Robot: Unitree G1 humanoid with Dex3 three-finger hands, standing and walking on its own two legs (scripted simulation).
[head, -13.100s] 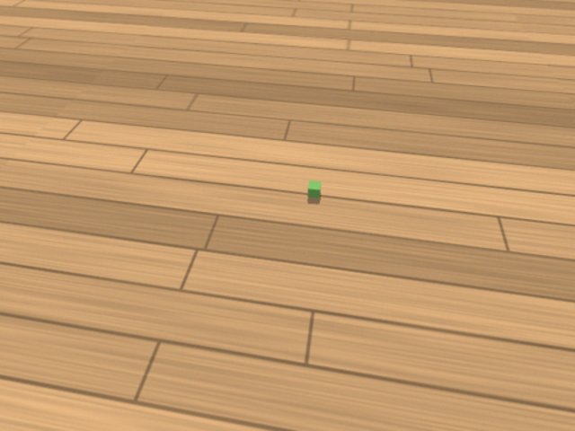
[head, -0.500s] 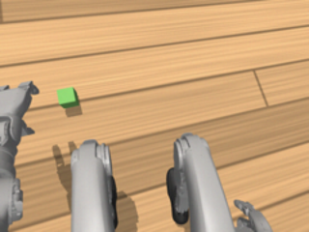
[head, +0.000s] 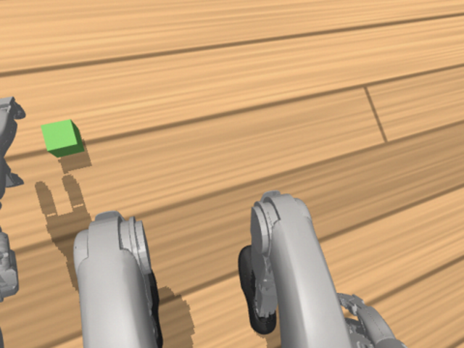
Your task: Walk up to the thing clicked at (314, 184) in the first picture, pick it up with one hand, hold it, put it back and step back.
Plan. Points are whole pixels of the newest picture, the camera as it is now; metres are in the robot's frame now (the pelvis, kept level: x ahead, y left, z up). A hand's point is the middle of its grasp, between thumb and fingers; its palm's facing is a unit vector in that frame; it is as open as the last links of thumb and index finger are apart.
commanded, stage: rise first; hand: left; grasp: from above
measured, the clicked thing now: (63, 138) +0.50 +0.31 -0.31
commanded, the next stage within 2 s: none
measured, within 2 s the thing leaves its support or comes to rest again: neither
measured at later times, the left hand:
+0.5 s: hand (14, 145) +0.45 +0.35 -0.19, palm faces -0.43 -0.13 -0.89, open 13.3 cm
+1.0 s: hand (19, 143) +0.46 +0.34 -0.20, palm faces -0.43 -0.13 -0.90, open 13.3 cm
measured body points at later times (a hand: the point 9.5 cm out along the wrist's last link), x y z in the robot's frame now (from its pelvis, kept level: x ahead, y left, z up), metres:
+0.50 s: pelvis +0.01 +0.00 -0.02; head +0.26 +0.08 +0.35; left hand +0.47 +0.35 -0.14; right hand +0.07 -0.28 -0.12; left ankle +0.08 +0.13 -0.31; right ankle +0.10 -0.13 -0.31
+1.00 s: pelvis +0.00 +0.00 -0.03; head +0.26 +0.09 +0.33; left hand +0.48 +0.35 -0.15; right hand +0.06 -0.27 -0.12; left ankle +0.08 +0.13 -0.31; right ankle +0.10 -0.13 -0.31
